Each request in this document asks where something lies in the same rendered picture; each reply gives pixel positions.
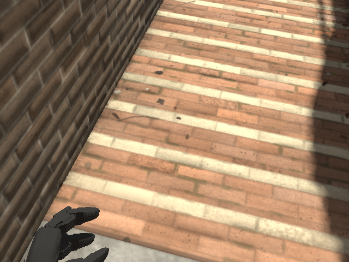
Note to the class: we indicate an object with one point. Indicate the robot left hand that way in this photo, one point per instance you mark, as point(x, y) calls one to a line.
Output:
point(51, 243)

